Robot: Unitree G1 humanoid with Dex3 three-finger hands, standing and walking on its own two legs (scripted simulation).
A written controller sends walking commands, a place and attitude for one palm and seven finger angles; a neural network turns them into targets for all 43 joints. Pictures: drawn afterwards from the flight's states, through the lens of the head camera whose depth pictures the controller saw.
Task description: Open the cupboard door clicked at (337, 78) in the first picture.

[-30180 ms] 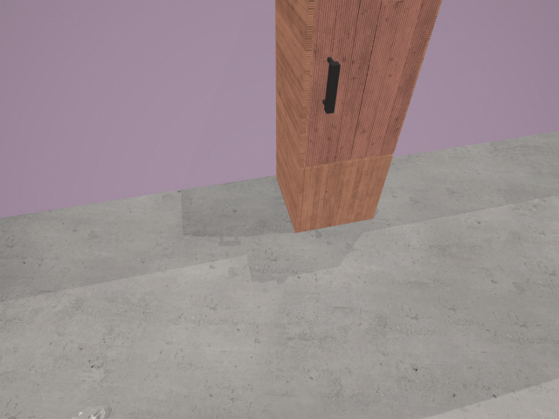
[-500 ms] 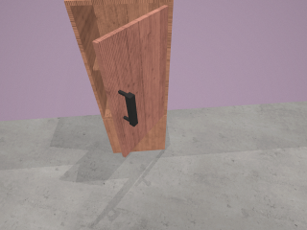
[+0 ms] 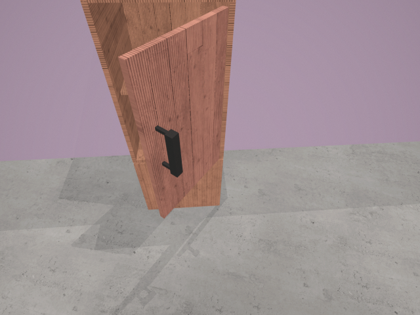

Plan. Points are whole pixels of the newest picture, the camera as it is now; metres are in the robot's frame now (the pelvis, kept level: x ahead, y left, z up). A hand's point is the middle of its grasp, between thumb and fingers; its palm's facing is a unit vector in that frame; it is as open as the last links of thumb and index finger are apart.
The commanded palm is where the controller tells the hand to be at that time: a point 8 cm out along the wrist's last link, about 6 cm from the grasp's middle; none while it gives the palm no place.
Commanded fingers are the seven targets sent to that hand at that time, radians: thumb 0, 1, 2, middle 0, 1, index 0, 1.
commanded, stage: look to check the result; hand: left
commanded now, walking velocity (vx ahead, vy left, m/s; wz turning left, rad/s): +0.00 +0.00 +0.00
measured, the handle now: (168, 151) +0.50 +0.14 -0.01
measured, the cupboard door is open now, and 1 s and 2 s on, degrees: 50 50 50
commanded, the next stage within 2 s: walk to a spot facing it in 0.44 s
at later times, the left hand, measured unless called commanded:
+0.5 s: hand out of the picture -0.03 +0.15 -0.18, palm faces +0.06 -0.98 -0.18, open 7.4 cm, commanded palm none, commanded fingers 0.00 0.90 0.90 -0.20 -0.30 -0.20 -0.30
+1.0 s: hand out of the picture +0.04 +0.19 -0.18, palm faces -0.12 -0.96 -0.26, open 7.4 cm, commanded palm none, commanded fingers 0.00 0.90 0.90 -0.20 -0.30 -0.20 -0.30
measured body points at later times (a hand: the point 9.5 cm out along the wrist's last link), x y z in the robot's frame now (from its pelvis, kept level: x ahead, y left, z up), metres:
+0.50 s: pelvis +0.01 +0.00 +0.00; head +0.02 -0.01 +0.45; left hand -0.03 +0.21 -0.16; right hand +0.01 -0.22 -0.16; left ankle +0.06 +0.13 -0.73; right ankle -0.09 -0.08 -0.73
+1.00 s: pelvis -0.01 -0.01 -0.01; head +0.03 -0.04 +0.43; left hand +0.04 +0.24 -0.16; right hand -0.02 -0.26 -0.17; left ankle +0.06 +0.13 -0.73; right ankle -0.09 -0.08 -0.72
